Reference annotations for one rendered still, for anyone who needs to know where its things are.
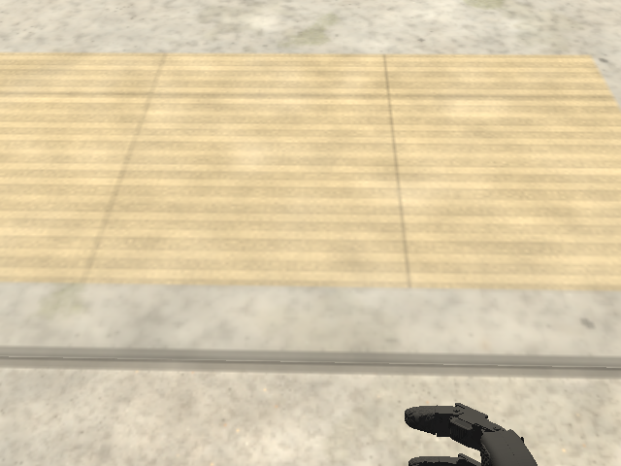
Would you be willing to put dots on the right robot hand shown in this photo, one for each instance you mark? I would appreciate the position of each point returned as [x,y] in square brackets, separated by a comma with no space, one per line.
[472,429]

